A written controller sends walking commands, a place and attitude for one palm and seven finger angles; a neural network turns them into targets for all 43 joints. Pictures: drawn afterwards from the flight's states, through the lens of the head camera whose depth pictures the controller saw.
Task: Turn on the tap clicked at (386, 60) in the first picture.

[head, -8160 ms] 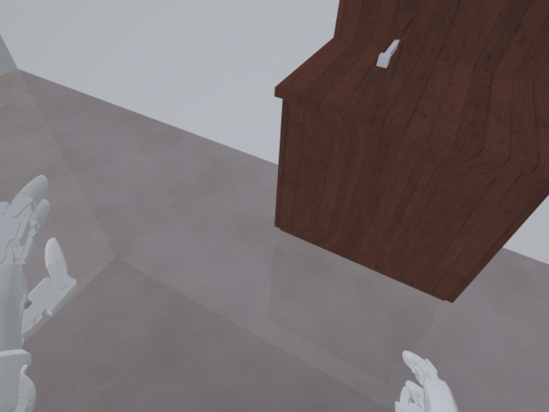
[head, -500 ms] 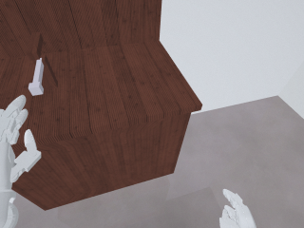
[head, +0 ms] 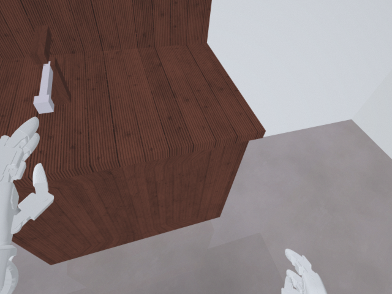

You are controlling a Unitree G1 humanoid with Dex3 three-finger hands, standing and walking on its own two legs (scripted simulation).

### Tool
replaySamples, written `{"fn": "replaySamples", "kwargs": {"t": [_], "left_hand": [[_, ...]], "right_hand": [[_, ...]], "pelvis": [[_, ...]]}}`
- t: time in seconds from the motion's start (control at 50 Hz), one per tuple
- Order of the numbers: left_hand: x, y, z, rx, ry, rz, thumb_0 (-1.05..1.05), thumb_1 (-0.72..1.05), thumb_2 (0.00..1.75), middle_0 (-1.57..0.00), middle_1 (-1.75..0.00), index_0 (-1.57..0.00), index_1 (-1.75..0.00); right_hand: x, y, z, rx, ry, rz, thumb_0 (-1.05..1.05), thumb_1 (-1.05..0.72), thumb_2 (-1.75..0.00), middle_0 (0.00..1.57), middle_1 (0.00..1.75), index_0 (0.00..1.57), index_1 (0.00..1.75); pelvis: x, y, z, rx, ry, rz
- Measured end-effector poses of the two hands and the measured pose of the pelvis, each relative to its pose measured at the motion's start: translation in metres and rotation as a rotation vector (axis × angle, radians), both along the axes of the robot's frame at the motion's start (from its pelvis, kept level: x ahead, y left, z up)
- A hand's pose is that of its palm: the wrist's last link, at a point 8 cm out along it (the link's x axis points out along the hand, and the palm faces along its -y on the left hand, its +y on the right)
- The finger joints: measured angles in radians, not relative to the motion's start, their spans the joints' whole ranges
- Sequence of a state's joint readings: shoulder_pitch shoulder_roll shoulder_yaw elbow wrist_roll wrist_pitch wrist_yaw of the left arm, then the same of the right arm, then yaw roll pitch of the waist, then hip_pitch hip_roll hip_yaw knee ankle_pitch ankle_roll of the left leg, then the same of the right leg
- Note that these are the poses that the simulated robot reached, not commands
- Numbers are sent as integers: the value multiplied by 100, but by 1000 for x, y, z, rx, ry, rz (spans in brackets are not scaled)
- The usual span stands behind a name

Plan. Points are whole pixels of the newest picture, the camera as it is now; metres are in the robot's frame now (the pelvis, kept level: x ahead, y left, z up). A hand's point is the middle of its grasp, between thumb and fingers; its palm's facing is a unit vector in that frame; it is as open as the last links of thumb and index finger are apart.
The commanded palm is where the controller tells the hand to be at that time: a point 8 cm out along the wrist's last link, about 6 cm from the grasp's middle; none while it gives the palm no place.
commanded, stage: come to a stop and stand still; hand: left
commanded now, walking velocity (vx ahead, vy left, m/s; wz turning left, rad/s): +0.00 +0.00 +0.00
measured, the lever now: (44, 104) +0.43 +0.37 +0.12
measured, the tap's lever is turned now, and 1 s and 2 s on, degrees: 0 0 0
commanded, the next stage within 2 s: look again from close up in 0.44 s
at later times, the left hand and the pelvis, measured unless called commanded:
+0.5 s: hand (35, 188) +0.22 +0.26 +0.16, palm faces +0.40 -0.86 -0.33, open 7.4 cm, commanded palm +0.16 +0.29 +0.18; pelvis +0.00 +0.01 +0.00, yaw +0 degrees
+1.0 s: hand (39, 178) +0.23 +0.25 +0.18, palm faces +0.41 -0.80 -0.44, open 7.4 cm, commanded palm +0.15 +0.27 +0.17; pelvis -0.01 -0.02 +0.00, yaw +1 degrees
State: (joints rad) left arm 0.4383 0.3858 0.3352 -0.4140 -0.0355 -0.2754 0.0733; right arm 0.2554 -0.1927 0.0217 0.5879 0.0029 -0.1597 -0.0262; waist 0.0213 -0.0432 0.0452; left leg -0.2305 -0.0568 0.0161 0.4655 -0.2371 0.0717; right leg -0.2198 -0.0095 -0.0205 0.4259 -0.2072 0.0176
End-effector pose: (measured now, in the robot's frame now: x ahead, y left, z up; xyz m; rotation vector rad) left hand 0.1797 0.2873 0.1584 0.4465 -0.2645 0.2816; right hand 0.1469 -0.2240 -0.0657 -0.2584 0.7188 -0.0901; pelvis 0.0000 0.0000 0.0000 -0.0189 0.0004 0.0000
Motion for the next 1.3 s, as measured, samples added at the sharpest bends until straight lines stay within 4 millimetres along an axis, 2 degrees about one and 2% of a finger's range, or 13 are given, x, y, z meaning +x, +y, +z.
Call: {"fn": "replaySamples", "kwargs": {"t": [0.1, 0.22, 0.32, 0.5, 0.72, 0.94, 1.0, 1.04, 1.08, 1.14, 1.22, 1.3], "left_hand": [[4, 16, 11, -24, -90, 69, 1, 89, 90, -21, -30, -21, -30], [10, 11, 14, -57, -119, 45, 1, 89, 90, -21, -30, -20, -30], [11, 10, 9, -52, -68, 28, 1, 89, 90, -21, -30, -20, -30], [0, 13, 12, -45, -56, 61, 1, 89, 90, -21, -30, -21, -30], [-3, 2, 11, -44, -26, 72, 1, 89, 90, -21, -30, -20, -30], [-7, -10, 16, -25, -16, 72, 1, 89, 90, -21, -30, -21, -30], [7, 2, 36, 98, -59, 71, 1, 89, 90, -21, -30, -21, -30], [15, 12, 47, 20, -82, 97, 1, 88, 90, -21, -30, -21, -30], [16, 14, 50, -55, -71, 111, 1, 89, 90, -21, -30, -21, -30], [10, -3, 39, -71, 12, 92, 1, 89, 90, -20, -30, -20, -30], [-11, -29, 17, -77, 84, 61, 1, 89, 90, -20, -30, -20, -30], [-35, -28, 11, -99, 26, 156, 1, 89, 90, -21, -30, -21, -30]], "right_hand": [[16, 10, 5, -8, -16, 43, 1, -90, -90, 20, 30, 21, 30], [38, 20, 17, -1, -78, 62, 1, -90, -90, 20, 30, 21, 30], [46, 24, 23, 4, -105, 55, 1, -90, -90, 20, 30, 21, 30], [33, 22, 16, 0, -59, 56, 1, -90, -90, 20, 30, 21, 30], [13, 8, 5, 12, -9, 25, 1, -90, -90, 20, 30, 21, 30], [14, -9, 5, 11, -20, 12, 1, -90, -90, 20, 30, 21, 30], [15, -6, 1, -12, -14, 97, 1, -91, -90, 20, 30, 20, 30], [14, -8, -4, 6, -8, 130, 1, -91, -90, 20, 30, 20, 30], [14, -12, -6, 32, -23, 125, 1, -90, -90, 20, 30, 21, 30], [15, -21, -6, 59, -61, 107, 1, -90, -90, 20, 30, 21, 31], [18, -38, -6, 48, -95, 83, 1, -90, -90, 20, 30, 21, 31], [22, -56, -10, 16, -90, 84, 1, -90, -90, 20, 30, 21, 31]], "pelvis": [[4, 3, 0, -6, -5, 4], [7, 8, 1, -10, -3, -4], [7, 9, 2, -11, -4, -8], [2, 8, 3, -7, -9, -4], [-2, 1, 4, -4, -11, 1], [-2, -11, 5, -1, -8, 6], [-7, -18, 3, 8, -14, 25], [-8, -22, 2, 18, -24, 14], [-6, -26, 2, 19, -35, -1], [-5, -32, 1, 23, -50, -11], [-7, -44, -4, 30, -56, -7], [-11, -58, -9, 30, -51, 13]]}}
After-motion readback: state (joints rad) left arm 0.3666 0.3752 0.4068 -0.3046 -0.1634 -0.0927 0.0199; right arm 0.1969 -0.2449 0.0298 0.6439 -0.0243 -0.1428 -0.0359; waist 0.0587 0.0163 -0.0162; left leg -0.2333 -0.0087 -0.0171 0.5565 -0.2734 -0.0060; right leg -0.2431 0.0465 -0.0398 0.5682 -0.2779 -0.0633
